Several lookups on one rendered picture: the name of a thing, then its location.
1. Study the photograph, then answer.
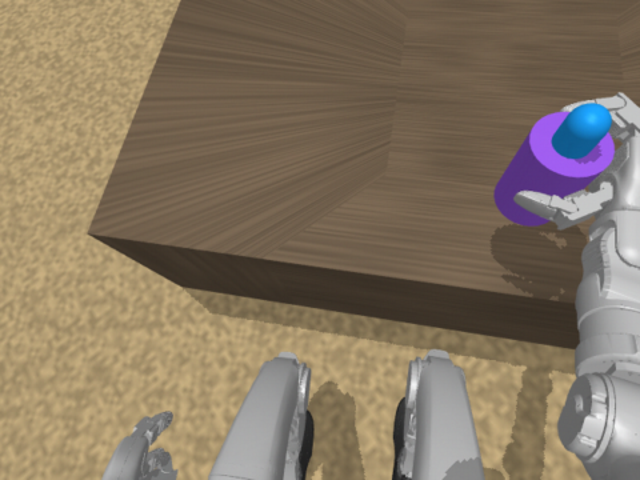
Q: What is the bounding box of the left robot hand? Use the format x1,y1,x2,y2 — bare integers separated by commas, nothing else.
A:
102,411,178,480

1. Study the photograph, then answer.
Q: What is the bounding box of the right robot hand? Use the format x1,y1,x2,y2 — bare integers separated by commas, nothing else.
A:
513,92,640,230

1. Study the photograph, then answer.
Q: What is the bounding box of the bottle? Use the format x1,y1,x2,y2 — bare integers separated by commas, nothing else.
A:
494,103,615,226

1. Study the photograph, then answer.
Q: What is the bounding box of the right robot foot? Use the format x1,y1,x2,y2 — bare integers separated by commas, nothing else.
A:
392,397,412,480

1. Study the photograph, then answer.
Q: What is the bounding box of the right robot arm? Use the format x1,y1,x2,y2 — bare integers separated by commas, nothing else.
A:
557,209,640,480

